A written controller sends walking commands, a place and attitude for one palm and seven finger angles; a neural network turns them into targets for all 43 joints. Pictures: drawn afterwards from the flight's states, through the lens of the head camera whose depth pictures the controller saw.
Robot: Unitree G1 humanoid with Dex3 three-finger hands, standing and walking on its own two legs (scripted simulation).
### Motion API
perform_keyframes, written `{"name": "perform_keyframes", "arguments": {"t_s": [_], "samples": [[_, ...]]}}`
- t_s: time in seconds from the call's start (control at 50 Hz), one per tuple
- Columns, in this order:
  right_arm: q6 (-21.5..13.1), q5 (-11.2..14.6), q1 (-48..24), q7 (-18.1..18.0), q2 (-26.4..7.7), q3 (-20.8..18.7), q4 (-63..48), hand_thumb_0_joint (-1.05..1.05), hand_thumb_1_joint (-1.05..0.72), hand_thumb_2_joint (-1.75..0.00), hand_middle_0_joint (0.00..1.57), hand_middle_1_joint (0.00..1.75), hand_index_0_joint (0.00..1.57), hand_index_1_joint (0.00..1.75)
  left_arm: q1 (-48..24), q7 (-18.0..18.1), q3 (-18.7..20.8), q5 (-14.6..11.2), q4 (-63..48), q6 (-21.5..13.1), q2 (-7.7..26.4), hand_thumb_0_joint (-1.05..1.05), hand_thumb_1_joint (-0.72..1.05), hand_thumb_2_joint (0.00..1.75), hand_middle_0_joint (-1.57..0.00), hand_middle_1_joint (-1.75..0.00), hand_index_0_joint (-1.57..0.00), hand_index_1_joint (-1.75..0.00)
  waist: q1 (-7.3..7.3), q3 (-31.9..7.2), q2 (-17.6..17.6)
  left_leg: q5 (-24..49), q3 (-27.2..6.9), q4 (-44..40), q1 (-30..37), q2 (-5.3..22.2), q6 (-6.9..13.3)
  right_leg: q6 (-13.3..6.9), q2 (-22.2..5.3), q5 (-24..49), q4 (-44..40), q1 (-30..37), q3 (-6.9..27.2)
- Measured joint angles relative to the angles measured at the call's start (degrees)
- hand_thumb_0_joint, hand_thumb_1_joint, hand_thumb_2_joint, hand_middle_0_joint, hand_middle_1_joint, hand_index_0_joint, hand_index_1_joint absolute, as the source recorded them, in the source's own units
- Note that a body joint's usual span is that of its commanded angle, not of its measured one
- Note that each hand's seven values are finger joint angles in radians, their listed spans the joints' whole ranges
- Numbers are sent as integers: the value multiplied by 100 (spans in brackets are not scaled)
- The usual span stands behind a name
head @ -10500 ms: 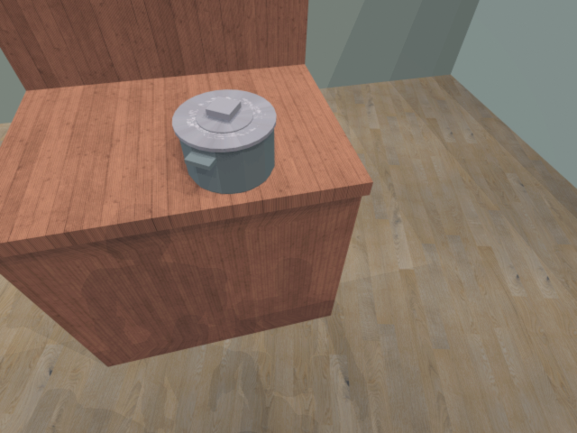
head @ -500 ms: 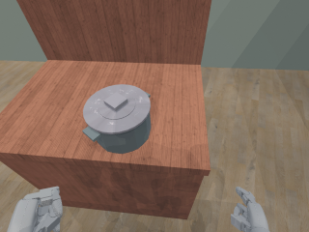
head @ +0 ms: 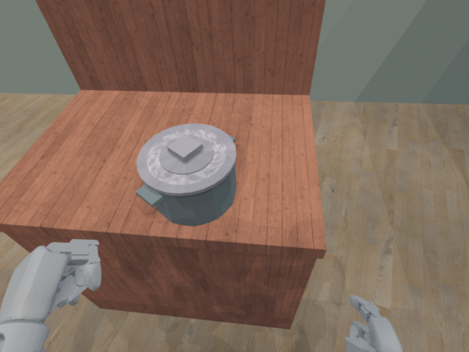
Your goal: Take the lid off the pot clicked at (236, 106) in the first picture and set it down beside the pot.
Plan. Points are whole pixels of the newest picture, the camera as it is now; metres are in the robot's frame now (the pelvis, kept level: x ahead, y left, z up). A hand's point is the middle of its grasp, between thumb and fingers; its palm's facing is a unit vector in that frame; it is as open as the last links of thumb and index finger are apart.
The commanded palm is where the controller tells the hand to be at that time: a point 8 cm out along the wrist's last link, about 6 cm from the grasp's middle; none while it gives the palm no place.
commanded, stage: reach forward and open the fingers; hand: left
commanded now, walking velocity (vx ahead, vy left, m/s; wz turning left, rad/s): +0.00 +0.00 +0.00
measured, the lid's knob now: (185, 147) +0.46 +0.16 +0.10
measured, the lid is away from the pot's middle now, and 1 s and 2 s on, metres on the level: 0.00 0.00 0.00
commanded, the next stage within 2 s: move the open hand above the knob in 1.00 s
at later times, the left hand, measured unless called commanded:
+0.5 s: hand (63, 265) +0.19 +0.27 +0.11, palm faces -0.21 -0.10 -0.97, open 5.1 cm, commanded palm +0.18 +0.25 +0.18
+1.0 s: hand (65, 210) +0.25 +0.27 +0.16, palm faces -0.11 -0.04 -0.99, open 9.8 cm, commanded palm +0.22 +0.26 +0.22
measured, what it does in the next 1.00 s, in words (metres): shifts its weight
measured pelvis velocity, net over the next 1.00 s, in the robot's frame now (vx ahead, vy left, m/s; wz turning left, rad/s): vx -0.05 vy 0.02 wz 0.02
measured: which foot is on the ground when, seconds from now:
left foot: down 0.00-1.00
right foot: down 0.00-1.00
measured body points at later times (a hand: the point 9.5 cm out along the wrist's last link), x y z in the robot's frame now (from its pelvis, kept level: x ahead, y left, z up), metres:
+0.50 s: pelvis -0.05 +0.00 +0.00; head -0.02 -0.05 +0.45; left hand +0.20 +0.27 +0.17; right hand +0.18 -0.22 -0.10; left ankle +0.01 +0.11 -0.74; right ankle -0.05 -0.11 -0.74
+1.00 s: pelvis -0.05 +0.02 +0.00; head -0.02 -0.02 +0.45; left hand +0.25 +0.27 +0.21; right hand +0.18 -0.19 -0.10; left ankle +0.01 +0.11 -0.74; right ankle -0.05 -0.11 -0.74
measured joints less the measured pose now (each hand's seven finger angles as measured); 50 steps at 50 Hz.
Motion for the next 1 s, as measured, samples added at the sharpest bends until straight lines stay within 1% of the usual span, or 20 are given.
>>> {"name": "perform_keyframes", "arguments": {"t_s": [0.02,0.06,0.1,0.14,0.18,0.2,0.24,0.28,0.32,0.4,0.44,0.5,0.58,0.66,0.7,0.76,0.82,0.9,0.96,1.0], "samples": [[117,11,-51,52,-49,-19,-42,2,-90,-90,20,30,20,30,-22,4,-60,438,-59,137,138,1,87,89,-128,-148,-128,-149,-2,-5,54,-2,14,54,-80,10,0,-5,6,-9,69,-94,15],[377,34,-165,146,-145,-53,-130,2,-90,-90,20,30,20,30,18,-55,-167,1171,-153,400,404,1,85,90,-126,-146,-126,-147,-18,-43,181,-9,54,156,-247,42,4,1,28,0,180,-282,57],[591,76,-252,183,-229,-84,-182,2,-90,-90,20,30,20,30,8,-188,-266,1723,-118,565,687,1,81,90,-123,-144,-124,-144,-30,-83,292,-6,66,236,-385,55,12,-1,37,-2,282,-434,70],[730,150,-322,171,-303,-107,-171,2,-90,-90,20,30,20,30,-176,-395,-351,2086,51,664,955,1,77,91,-121,-139,-122,-139,-16,-77,379,16,40,281,-457,55,15,-4,39,-1,345,-503,44],[782,209,-367,126,-354,-123,-113,2,-90,-90,20,30,20,30,-509,-658,-423,2268,310,678,1145,0,72,93,-120,-133,-120,-133,3,-66,437,55,-18,298,-494,43,14,-6,32,6,373,-521,-15],[788,235,-387,101,-371,-127,-75,2,-90,-90,20,30,20,30,-695,-814,-453,2284,439,670,1195,0,70,94,-119,-129,-120,-129,8,-56,460,80,-52,291,-493,34,14,-6,28,16,367,-508,-50],[761,290,-439,58,-387,-124,-23,2,-90,-90,20,30,20,30,-998,-1151,-481,2218,607,644,1219,0,64,97,-118,-122,-118,-122,-1,-19,497,130,-106,266,-467,26,12,-10,27,50,334,-459,-103],[705,313,-475,9,-383,-107,-16,2,-90,-90,20,30,20,30,-1247,-1484,-524,2109,709,543,1233,0,59,100,-116,-114,-116,-114,-26,24,508,184,-151,218,-419,13,9,-11,21,86,290,-397,-149],[651,298,-509,-44,-368,-72,-3,2,-90,-90,20,30,20,30,-1497,-1784,-586,2074,791,364,1314,0,53,102,-114,-107,-114,-107,-27,65,495,242,-180,153,-364,9,6,-16,22,130,231,-336,-178],[621,276,-603,-82,-303,-4,-4,2,-90,-90,20,30,20,30,-2010,-2089,-494,2088,1042,-60,1586,0,42,107,-110,-92,-111,-92,-26,219,424,347,-201,25,-212,29,-10,-42,49,236,97,-181,-195],[634,289,-645,-50,-281,7,-7,1,-90,-90,20,30,20,30,-2263,-2145,-380,2057,1224,-137,1619,0,36,110,-108,-84,-109,-85,-24,286,405,403,-203,-46,-158,46,-17,-52,70,308,-1,-117,-195],[646,298,-662,25,-276,-11,-36,1,-90,-90,20,30,20,30,-2537,-2193,-309,1977,1392,-112,1475,0,28,113,-105,-74,-105,-74,-21,353,402,485,-190,-149,-115,48,-9,-43,74,407,-116,-74,-182],[638,274,-677,74,-290,-29,11,1,-90,-90,20,30,20,30,-2723,-2267,-521,2085,1294,-140,1323,0,17,116,-100,-59,-100,-60,5,384,406,557,-152,-239,-93,22,28,-9,46,481,-186,-71,-147],[687,262,-724,54,-267,10,140,1,-90,-90,20,30,20,30,-3181,-2275,-699,2271,1480,-252,1524,0,6,120,-96,-45,-96,-45,41,427,362,602,-137,-289,-63,-9,55,11,14,507,-197,-59,-135],[716,277,-735,73,-246,18,155,1,-90,-90,20,30,20,30,-3438,-2238,-663,2247,1653,-184,1540,0,0,122,-94,-38,-94,-38,39,447,354,628,-131,-327,-46,-26,65,21,-2,525,-217,-51,-130],[722,296,-735,166,-230,11,134,1,-90,-90,20,30,20,30,-3622,-2260,-598,2182,1716,58,1387,0,-8,126,-90,-28,-91,-28,25,431,375,669,-100,-396,-44,-54,93,47,-32,559,-254,-71,-102],[733,289,-742,233,-228,24,122,1,-90,-90,20,30,20,30,-3621,-2371,-712,2221,1601,211,1256,0,-14,129,-88,-20,-88,-20,9,392,399,685,-61,-440,-45,-85,127,82,-66,572,-270,-94,-66],[737,287,-790,193,-217,74,171,1,-90,-90,20,30,20,30,-3963,-2516,-974,2384,1705,170,1404,0,-20,132,-86,-14,-86,-14,25,426,373,682,-56,-439,-33,-117,151,102,-98,550,-239,-92,-63],[721,279,-810,184,-197,99,176,1,-90,-90,20,30,20,30,-4287,-2546,-889,2367,1834,162,1561,0,-22,134,-86,-11,-86,-11,41,435,348,679,-56,-443,-30,-123,156,96,-103,546,-243,-88,-62],[737,286,-792,221,-193,91,140,1,-90,-90,20,30,20,30,-4410,-2557,-764,2272,1892,257,1529,0,-23,135,-85,-10,-86,-10,37,400,355,681,-57,-462,-34,-129,159,108,-109,555,-274,-86,-62]]}}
